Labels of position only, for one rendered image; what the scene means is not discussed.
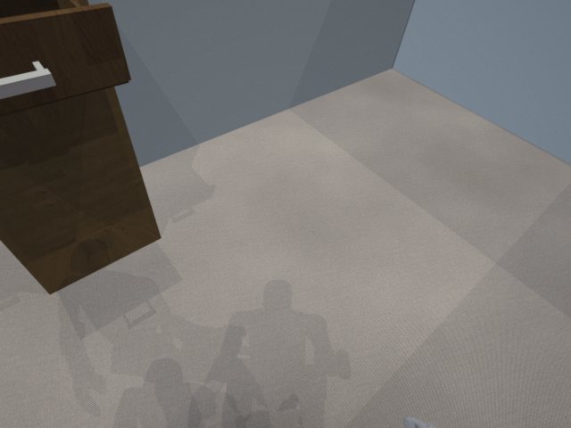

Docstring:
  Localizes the cabinet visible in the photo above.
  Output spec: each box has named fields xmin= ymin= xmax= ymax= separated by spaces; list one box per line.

xmin=0 ymin=0 xmax=161 ymax=294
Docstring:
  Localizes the drawer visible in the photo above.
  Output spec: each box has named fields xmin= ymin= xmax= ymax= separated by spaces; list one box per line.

xmin=0 ymin=0 xmax=131 ymax=117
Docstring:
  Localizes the handle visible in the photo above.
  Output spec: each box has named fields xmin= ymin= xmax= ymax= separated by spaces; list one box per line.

xmin=0 ymin=61 xmax=56 ymax=99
